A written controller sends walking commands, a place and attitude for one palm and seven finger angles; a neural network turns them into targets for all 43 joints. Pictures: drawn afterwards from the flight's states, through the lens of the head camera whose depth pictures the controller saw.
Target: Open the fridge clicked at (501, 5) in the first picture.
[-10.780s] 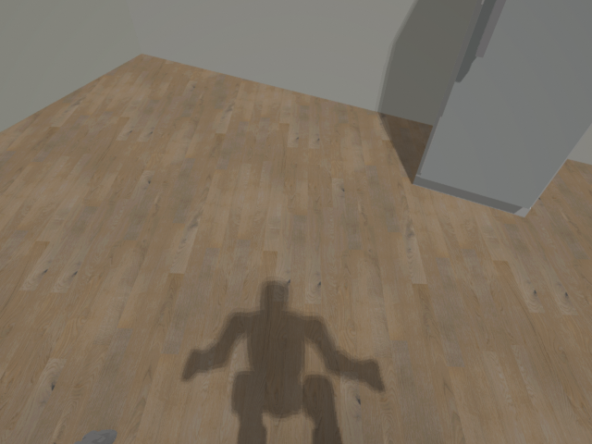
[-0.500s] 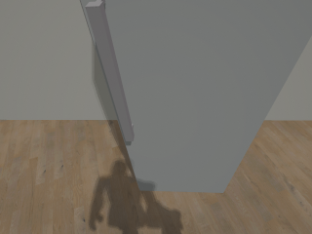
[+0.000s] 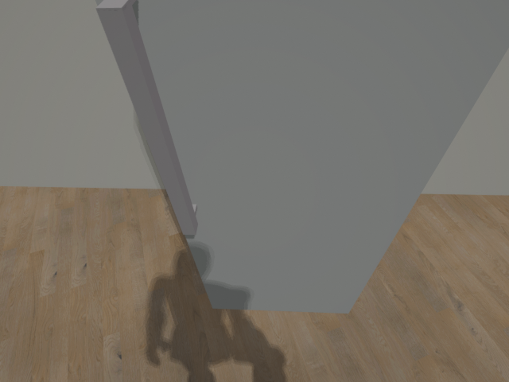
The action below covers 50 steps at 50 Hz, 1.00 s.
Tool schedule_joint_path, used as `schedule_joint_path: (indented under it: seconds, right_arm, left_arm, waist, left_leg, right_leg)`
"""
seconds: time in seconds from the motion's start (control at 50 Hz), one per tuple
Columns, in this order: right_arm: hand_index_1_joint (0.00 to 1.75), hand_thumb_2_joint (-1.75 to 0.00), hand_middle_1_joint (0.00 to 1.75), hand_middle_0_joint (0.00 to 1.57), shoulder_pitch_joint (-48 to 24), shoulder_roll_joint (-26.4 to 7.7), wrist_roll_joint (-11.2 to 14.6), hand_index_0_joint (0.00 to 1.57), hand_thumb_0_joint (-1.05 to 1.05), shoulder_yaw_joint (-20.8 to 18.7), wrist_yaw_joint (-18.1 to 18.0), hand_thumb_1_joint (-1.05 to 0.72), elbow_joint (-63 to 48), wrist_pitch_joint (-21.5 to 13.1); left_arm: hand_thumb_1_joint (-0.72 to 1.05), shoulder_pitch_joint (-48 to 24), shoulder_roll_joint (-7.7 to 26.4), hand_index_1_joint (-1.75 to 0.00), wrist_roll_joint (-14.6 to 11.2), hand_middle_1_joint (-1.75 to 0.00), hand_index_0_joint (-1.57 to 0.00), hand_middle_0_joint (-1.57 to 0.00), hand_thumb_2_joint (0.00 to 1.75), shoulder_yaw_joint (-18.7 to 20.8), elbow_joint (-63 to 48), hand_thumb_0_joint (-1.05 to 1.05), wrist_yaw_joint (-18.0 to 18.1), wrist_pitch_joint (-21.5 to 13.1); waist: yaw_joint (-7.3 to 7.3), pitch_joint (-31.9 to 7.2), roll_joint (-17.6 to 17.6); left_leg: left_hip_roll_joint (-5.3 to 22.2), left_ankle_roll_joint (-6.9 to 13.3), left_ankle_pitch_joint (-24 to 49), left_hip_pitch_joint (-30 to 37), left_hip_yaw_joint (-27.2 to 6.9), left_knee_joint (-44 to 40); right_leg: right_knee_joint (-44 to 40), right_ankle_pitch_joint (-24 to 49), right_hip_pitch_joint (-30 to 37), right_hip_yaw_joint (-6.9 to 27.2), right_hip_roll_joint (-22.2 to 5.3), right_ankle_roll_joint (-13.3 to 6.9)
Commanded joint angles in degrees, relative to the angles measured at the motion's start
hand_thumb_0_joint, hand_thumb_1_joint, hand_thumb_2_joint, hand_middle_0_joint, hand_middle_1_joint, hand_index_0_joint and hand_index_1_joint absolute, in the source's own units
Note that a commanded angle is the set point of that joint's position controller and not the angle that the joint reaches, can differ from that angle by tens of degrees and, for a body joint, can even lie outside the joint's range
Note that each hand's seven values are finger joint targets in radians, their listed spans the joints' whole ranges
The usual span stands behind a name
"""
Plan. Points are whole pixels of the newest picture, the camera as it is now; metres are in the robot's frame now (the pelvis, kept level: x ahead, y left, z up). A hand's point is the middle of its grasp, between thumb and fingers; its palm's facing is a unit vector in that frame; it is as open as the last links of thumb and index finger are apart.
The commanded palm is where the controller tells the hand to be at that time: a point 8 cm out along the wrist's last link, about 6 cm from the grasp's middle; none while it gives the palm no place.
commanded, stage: come to a stop and stand still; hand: left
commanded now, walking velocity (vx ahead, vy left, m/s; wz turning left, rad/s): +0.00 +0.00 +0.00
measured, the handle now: (168, 144) +0.43 +0.16 +0.15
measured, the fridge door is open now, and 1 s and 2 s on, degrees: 0 0 0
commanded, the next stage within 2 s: look again from close up in 0.24 s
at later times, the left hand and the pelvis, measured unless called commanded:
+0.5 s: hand out of the picture +0.03 +0.17 -0.17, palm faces +0.02 -0.97 -0.22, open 7.3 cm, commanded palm none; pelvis +0.01 -0.02 +0.00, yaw +1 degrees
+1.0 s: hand out of the picture +0.03 +0.17 -0.17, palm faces +0.03 -0.98 -0.22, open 7.4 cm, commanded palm none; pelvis +0.00 -0.01 +0.00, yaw +1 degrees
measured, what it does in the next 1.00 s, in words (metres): stands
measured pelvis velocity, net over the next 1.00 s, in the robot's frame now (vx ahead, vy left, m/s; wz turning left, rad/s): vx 0.00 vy -0.01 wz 0.01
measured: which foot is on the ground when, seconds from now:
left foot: down 0.00-1.00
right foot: down 0.00-1.00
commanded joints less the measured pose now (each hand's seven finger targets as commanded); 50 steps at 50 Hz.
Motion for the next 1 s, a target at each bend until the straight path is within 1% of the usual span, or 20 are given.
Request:
schedule_joint_path:
  seconds: [0.0,0.04,0.12,0.18,0.22,0.28,0.38,0.4,0.44,0.5,0.52,0.56,0.62,0.7,0.78,0.8,0.86,0.9,0.92,0.98]
  right_arm:
    - [0.30,-0.90,0.30,0.20,4.02,-4.51,-0.14,0.20,0.00,-0.97,-0.52,-0.90,-1.15,-1.06]
    - [0.30,-0.90,0.30,0.20,4.22,-4.83,-0.12,0.20,0.00,-1.00,-0.58,-0.90,-1.00,-1.06]
    - [0.30,-0.90,0.30,0.20,3.89,-4.77,-0.14,0.20,0.00,-1.01,-0.65,-0.90,-0.88,-0.96]
    - [0.30,-0.90,0.30,0.20,3.78,-4.76,-0.15,0.20,0.00,-1.02,-0.62,-0.90,-0.80,-0.84]
    - [0.30,-0.90,0.30,0.20,3.72,-4.84,-0.18,0.20,0.00,-1.05,-0.65,-0.90,-0.70,-0.91]
    - [0.30,-0.90,0.30,0.20,3.50,-5.07,-0.20,0.20,0.00,-1.06,-0.69,-0.90,-0.65,-0.87]
    - [0.30,-0.90,0.30,0.20,3.25,-5.34,-0.17,0.20,0.00,-1.10,-0.72,-0.90,-0.55,-0.88]
    - [0.30,-0.90,0.30,0.20,3.38,-4.83,-0.15,0.20,0.00,-1.09,-0.72,-0.90,-0.48,-0.90]
    - [0.30,-0.90,0.30,0.20,3.11,-5.28,-0.18,0.20,0.00,-1.08,-0.74,-0.90,-0.43,-0.89]
    - [0.30,-0.90,0.30,0.20,3.16,-4.87,-0.18,0.20,0.00,-1.08,-0.77,-0.90,-0.32,-0.97]
    - [0.30,-0.90,0.30,0.20,3.21,-5.50,-0.15,0.20,0.00,-1.13,-0.78,-0.90,-0.37,-0.99]
    - [0.30,-0.90,0.30,0.20,2.89,-5.53,-0.17,0.20,0.00,-1.15,-0.77,-0.90,-0.28,-0.97]
    - [0.30,-0.90,0.30,0.20,2.97,-5.41,-0.18,0.20,0.00,-1.12,-0.80,-0.90,-0.10,-0.94]
    - [0.30,-0.90,0.30,0.20,3.07,-4.96,-0.20,0.20,0.00,-1.01,-0.77,-0.90,0.07,-0.99]
    - [0.30,-0.90,0.30,0.20,3.02,-5.50,-0.22,0.20,0.00,-1.02,-0.73,-0.90,0.15,-1.00]
    - [0.30,-0.90,0.30,0.20,3.15,-4.85,-0.20,0.20,0.00,-1.04,-0.76,-0.90,0.16,-1.04]
    - [0.30,-0.90,0.30,0.20,3.04,-5.55,-0.20,0.20,0.00,-1.05,-0.69,-0.90,0.25,-1.06]
    - [0.30,-0.90,0.30,0.20,3.09,-4.92,-0.18,0.20,0.00,-1.07,-0.74,-0.90,0.35,-1.07]
    - [0.30,-0.90,0.30,0.20,3.18,-5.28,-0.18,0.20,0.00,-1.10,-0.71,-0.90,0.36,-1.01]
    - [0.30,-0.90,0.30,0.20,3.04,-5.24,-0.22,0.20,0.00,-1.11,-0.66,-0.90,0.43,-0.99]
  left_arm:
    - [0.90,3.07,6.72,-0.30,0.27,-0.30,-0.20,-0.20,0.90,1.58,-1.51,0.00,0.43,-1.11]
    - [0.90,2.86,6.86,-0.30,0.19,-0.30,-0.20,-0.20,0.90,1.74,-1.50,0.00,0.48,-1.16]
    - [0.90,2.78,6.88,-0.30,0.25,-0.30,-0.20,-0.20,0.90,1.82,-1.44,0.00,0.47,-1.17]
    - [0.90,2.69,6.91,-0.30,0.19,-0.30,-0.20,-0.20,0.90,1.88,-1.38,0.00,0.40,-1.16]
    - [0.90,2.67,6.93,-0.30,0.23,-0.30,-0.20,-0.20,0.90,1.94,-1.41,0.00,0.41,-1.21]
    - [0.90,2.66,7.05,-0.30,0.15,-0.30,-0.20,-0.20,0.90,1.97,-1.32,0.00,0.35,-1.22]
    - [0.90,2.65,7.28,-0.30,0.15,-0.30,-0.20,-0.20,0.90,2.06,-1.36,0.00,0.34,-1.31]
    - [0.90,2.60,7.22,-0.30,0.24,-0.30,-0.20,-0.20,0.90,2.06,-1.40,0.00,0.35,-1.31]
    - [0.90,2.65,7.30,-0.30,0.17,-0.30,-0.20,-0.20,0.90,2.13,-1.40,0.00,0.33,-1.26]
    - [0.90,2.92,7.08,-0.30,0.21,-0.30,-0.20,-0.20,0.90,2.10,-1.33,0.00,0.32,-1.35]
    - [0.90,2.66,7.34,-0.30,0.21,-0.30,-0.20,-0.20,0.90,2.18,-1.36,0.00,0.33,-1.42]
    - [0.90,2.55,7.46,-0.30,0.11,-0.30,-0.20,-0.20,0.90,2.14,-1.26,0.00,0.32,-1.37]
    - [0.90,2.51,7.29,-0.30,0.21,-0.30,-0.20,-0.20,0.90,2.19,-1.26,0.00,0.31,-1.32]
    - [0.90,2.72,7.13,-0.30,0.22,-0.30,-0.20,-0.20,0.90,2.10,-1.24,0.00,0.28,-1.29]
    - [0.90,2.43,7.26,-0.30,0.12,-0.30,-0.20,-0.20,0.90,2.20,-1.32,0.00,0.26,-1.29]
    - [0.90,2.47,7.00,-0.30,0.23,-0.30,-0.20,-0.20,0.90,2.19,-1.25,0.00,0.27,-1.28]
    - [0.90,2.30,7.47,-0.30,0.13,-0.30,-0.20,-0.20,0.90,2.21,-1.31,0.00,0.27,-1.35]
    - [0.90,2.67,6.92,-0.30,0.23,-0.30,-0.20,-0.20,0.90,2.17,-1.25,0.00,0.27,-1.33]
    - [0.90,2.41,7.29,-0.30,0.18,-0.30,-0.20,-0.20,0.90,2.17,-1.22,0.00,0.29,-1.32]
    - [0.90,2.49,7.17,-0.30,0.12,-0.30,-0.20,-0.20,0.90,2.18,-1.19,0.00,0.25,-1.29]
  waist:
    - [0.49,-0.53,-2.33]
    - [0.37,-1.14,-1.72]
    - [0.48,0.32,-1.80]
    - [0.39,0.21,-2.66]
    - [0.49,-0.14,-2.04]
    - [0.49,-0.25,-1.59]
    - [0.46,-0.55,-2.00]
    - [0.51,-0.41,-2.36]
    - [0.56,0.04,-1.29]
    - [0.64,-0.60,-2.18]
    - [0.47,-0.87,-2.22]
    - [0.52,-0.68,-1.36]
    - [0.64,0.56,-1.45]
    - [0.70,0.27,-1.61]
    - [0.71,0.16,-1.54]
    - [0.78,0.68,-1.95]
    - [0.75,-0.05,-2.09]
    - [0.84,0.50,-2.23]
    - [0.79,0.79,-1.59]
    - [0.77,0.49,-1.83]
  left_leg:
    - [4.57,2.02,9.81,-1.47,-3.81,-3.72]
    - [4.67,1.88,10.37,-1.33,-3.75,-3.60]
    - [4.69,1.75,10.06,-1.65,-3.56,-3.74]
    - [4.63,1.60,8.57,-1.53,-3.48,-3.95]
    - [4.68,1.63,9.70,-1.17,-3.52,-3.88]
    - [4.76,1.49,9.35,-0.95,-3.45,-3.95]
    - [4.87,1.42,9.29,-0.83,-3.43,-4.04]
    - [4.86,1.49,9.88,-0.74,-3.48,-4.09]
    - [4.87,1.40,9.17,-1.05,-3.41,-4.30]
    - [4.93,1.48,10.19,-0.32,-3.39,-4.11]
    - [4.93,1.43,10.43,-0.60,-3.53,-4.13]
    - [4.98,1.31,9.96,-0.48,-3.55,-4.32]
    - [5.05,1.37,9.85,-1.05,-3.60,-4.56]
    - [5.13,1.47,9.96,-0.60,-3.64,-4.85]
    - [5.10,1.38,9.28,-1.15,-3.82,-5.05]
    - [5.12,1.51,9.73,-1.07,-3.93,-5.21]
    - [5.09,1.42,9.82,-1.04,-3.91,-5.02]
    - [5.03,1.51,9.88,-1.00,-3.96,-5.07]
    - [4.96,1.42,9.21,-1.57,-3.87,-5.12]
    - [4.95,1.44,8.65,-1.32,-4.02,-5.20]
  right_leg:
    - [-4.50,15.87,2.31,5.73,-5.83,-1.75]
    - [-4.29,16.73,2.87,5.68,-5.89,-1.82]
    - [-4.85,16.90,2.56,5.60,-5.89,-1.90]
    - [-5.64,14.90,2.38,5.82,-5.87,-1.95]
    - [-5.41,16.41,2.92,5.50,-5.82,-1.94]
    - [-5.78,15.88,2.81,5.85,-5.85,-2.03]
    - [-6.07,16.16,3.27,5.87,-5.83,-2.05]
    - [-5.94,17.10,3.74,5.56,-5.70,-2.03]
    - [-6.30,15.73,3.23,5.73,-5.86,-2.09]
    - [-6.19,17.71,3.85,5.71,-5.79,-2.08]
    - [-6.03,18.25,4.17,5.75,-5.83,-2.08]
    - [-6.23,17.19,3.78,5.87,-5.83,-2.10]
    - [-6.42,16.30,3.37,5.51,-5.66,-2.03]
    - [-6.62,15.98,3.48,5.61,-5.60,-2.03]
    - [-6.97,14.42,3.58,5.69,-5.68,-2.02]
    - [-6.80,14.84,3.50,5.22,-5.60,-1.95]
    - [-6.81,15.21,3.94,5.32,-5.85,-1.93]
    - [-6.91,15.23,3.68,5.19,-5.75,-1.90]
    - [-7.14,14.39,3.62,5.29,-5.84,-1.90]
    - [-7.43,12.81,3.24,5.47,-5.81,-1.89]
